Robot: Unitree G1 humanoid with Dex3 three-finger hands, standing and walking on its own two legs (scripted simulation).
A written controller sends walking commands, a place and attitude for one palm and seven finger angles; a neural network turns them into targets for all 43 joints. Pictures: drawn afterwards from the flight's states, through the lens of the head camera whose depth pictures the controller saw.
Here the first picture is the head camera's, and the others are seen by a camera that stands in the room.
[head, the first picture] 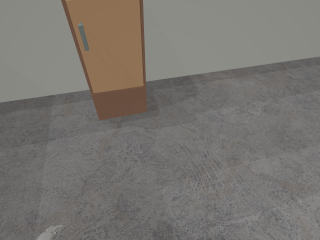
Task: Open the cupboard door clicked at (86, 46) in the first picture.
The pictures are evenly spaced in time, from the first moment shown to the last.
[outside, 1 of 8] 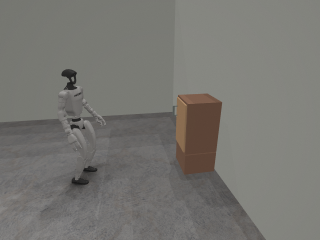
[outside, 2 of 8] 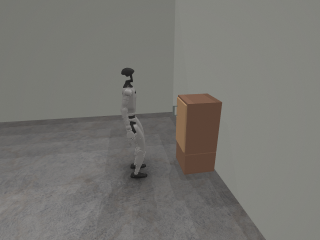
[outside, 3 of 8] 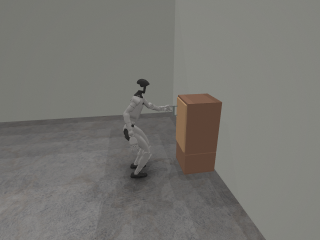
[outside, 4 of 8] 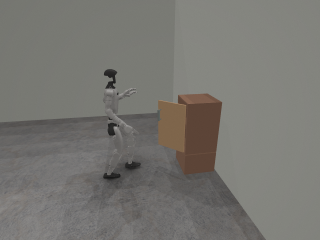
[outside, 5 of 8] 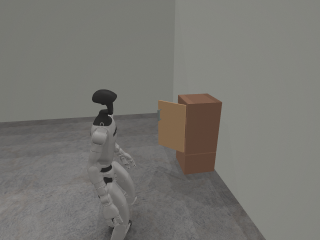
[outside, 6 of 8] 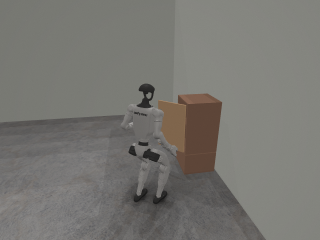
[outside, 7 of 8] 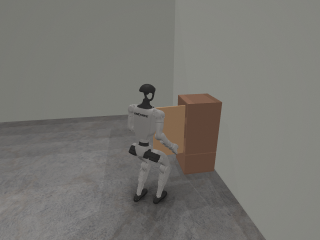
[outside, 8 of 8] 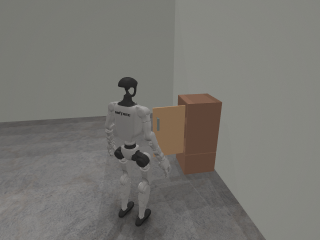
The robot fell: no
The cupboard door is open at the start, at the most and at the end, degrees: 0 96 95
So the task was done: yes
